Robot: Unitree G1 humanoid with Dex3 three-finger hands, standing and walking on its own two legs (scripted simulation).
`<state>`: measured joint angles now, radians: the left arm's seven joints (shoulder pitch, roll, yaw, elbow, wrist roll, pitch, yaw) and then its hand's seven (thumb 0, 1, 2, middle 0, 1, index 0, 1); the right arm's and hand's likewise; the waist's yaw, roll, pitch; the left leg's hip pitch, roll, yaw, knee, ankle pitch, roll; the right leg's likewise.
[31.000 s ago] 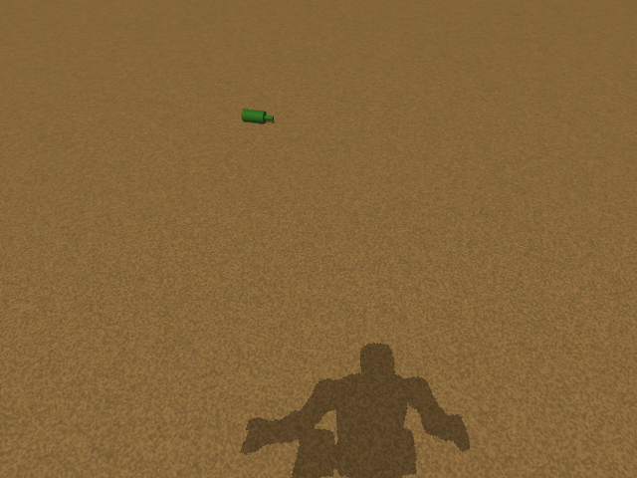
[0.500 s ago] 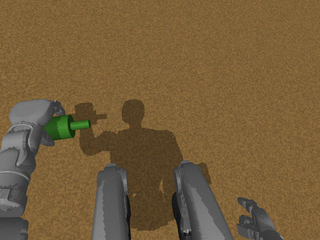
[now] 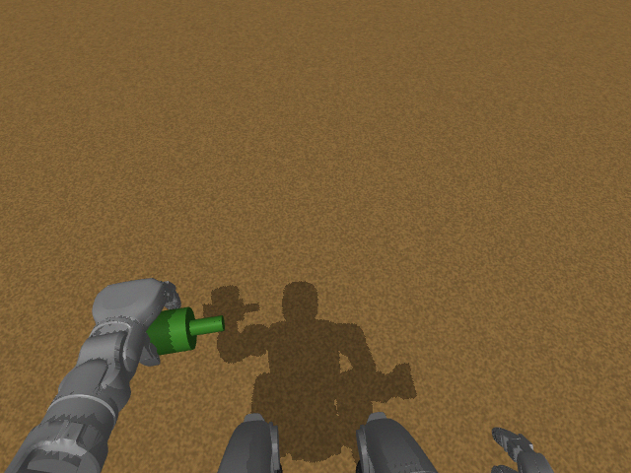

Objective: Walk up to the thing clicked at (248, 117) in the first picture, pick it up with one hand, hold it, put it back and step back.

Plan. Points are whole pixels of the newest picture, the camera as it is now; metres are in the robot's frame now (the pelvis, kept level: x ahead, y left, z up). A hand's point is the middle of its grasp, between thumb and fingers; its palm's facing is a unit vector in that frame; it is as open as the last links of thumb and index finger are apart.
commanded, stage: lift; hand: left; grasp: from above
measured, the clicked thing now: (166, 331) +0.35 +0.23 -0.12
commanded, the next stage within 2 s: hold in 0.36 s
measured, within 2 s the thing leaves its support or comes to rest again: neither
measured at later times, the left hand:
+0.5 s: hand (139, 296) +0.36 +0.23 +0.00, palm faces -0.44 -0.08 -0.89, open 9.1 cm
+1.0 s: hand (135, 280) +0.36 +0.22 +0.04, palm faces -0.44 -0.05 -0.90, open 9.0 cm
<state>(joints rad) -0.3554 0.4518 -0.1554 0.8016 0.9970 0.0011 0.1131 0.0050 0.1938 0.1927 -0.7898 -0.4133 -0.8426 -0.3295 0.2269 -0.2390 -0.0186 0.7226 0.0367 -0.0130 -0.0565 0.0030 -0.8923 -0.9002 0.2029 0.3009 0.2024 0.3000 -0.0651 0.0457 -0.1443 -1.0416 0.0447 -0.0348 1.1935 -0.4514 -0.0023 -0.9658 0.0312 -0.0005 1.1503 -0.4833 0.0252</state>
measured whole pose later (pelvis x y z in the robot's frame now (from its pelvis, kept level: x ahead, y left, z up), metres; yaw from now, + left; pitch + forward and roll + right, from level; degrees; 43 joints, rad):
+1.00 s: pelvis +0.05 -0.01 +0.09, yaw +0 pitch +5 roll +0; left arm -0.28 0.39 -0.23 0.70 0.99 0.04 0.03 0.00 0.21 0.20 -0.78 -0.39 -0.83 -0.32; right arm 0.21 -0.25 -0.04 0.71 0.06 0.04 -0.05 0.00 -0.89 -0.90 0.20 0.30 0.20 0.30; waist -0.01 0.04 -0.05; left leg -0.41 0.03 0.02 0.61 -0.29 -0.01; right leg -0.37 0.00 0.05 0.60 -0.32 0.02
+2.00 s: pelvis +0.04 -0.01 +0.10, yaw +0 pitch +1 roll +0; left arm -0.22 0.40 -0.24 0.57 0.98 0.04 -0.06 0.00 0.19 0.20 -0.79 -0.41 -0.84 -0.34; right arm 0.16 -0.25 -0.02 0.68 0.07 0.06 -0.07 0.01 -0.90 -0.90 0.20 0.30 0.20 0.30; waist 0.02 0.06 -0.01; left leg -0.28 0.03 0.03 0.47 -0.20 -0.01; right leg -0.25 0.00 0.05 0.49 -0.25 0.01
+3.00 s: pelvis +0.01 -0.01 +0.01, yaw +1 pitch +18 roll -1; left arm -0.54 0.39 -0.16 1.12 1.15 -0.05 0.31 0.00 0.19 0.21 -0.81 -0.36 -0.85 -0.30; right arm 0.22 -0.27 -0.08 0.71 0.00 0.03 -0.01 0.00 -0.89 -0.90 0.20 0.30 0.20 0.30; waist -0.07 0.01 -0.13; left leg -1.00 0.03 -0.02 1.10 -0.42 -0.01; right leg -0.94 0.02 0.01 1.09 -0.47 0.02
